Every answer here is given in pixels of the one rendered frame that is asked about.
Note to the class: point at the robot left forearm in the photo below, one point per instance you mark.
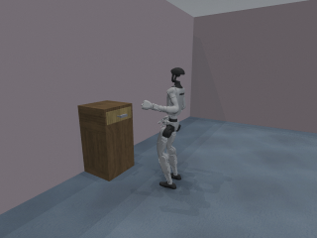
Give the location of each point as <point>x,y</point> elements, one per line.
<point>165,109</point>

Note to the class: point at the right robot thigh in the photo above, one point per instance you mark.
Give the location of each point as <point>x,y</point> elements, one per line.
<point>170,149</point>

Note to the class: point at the right robot hand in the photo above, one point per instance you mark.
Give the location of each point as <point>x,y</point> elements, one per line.
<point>164,119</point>

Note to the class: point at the cabinet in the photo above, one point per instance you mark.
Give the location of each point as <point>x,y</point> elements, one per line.
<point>107,150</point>

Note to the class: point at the handle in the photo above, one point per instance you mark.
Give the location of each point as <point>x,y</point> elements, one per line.
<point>122,116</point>

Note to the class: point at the drawer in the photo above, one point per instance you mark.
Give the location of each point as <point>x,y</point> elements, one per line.
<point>112,116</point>

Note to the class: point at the left robot hand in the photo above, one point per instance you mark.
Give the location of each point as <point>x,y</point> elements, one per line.
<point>146,105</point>

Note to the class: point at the humanoid robot torso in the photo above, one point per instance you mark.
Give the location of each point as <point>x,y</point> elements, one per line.
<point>172,120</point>

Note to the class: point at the robot right upper arm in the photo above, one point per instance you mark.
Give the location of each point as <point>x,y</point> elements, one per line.
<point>183,102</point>

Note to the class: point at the robot left upper arm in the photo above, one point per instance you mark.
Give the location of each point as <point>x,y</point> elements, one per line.
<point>173,99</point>

